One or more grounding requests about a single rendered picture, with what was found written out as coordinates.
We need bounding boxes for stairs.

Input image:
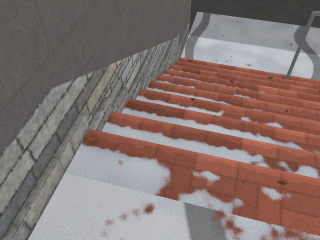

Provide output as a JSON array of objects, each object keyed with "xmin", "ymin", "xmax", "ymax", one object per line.
[{"xmin": 102, "ymin": 57, "xmax": 320, "ymax": 179}]

